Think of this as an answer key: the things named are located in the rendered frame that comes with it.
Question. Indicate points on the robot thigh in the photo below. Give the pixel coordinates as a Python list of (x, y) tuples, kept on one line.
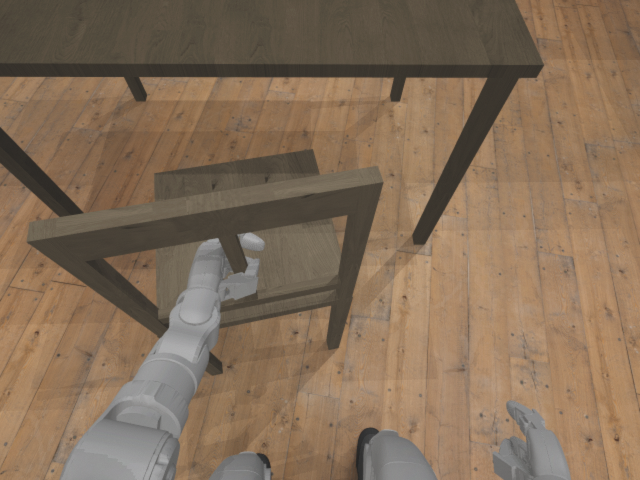
[(390, 457), (242, 467)]

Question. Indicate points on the robot right thigh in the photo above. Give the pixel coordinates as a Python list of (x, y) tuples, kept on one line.
[(390, 457)]

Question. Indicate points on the right robot hand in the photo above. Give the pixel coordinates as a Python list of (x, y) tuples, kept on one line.
[(541, 454)]

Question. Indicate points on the left robot forearm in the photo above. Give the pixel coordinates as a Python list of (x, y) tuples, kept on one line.
[(159, 394)]

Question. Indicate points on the left robot hand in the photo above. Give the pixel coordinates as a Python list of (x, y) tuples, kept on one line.
[(210, 266)]

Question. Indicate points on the table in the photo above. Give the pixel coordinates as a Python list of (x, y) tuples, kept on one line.
[(271, 38)]

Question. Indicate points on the robot left thigh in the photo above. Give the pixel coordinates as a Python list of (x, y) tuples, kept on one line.
[(242, 467)]

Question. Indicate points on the left robot upper arm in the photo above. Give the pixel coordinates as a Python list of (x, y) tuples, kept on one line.
[(115, 450)]

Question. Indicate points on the chair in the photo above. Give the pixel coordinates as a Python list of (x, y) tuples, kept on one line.
[(281, 198)]

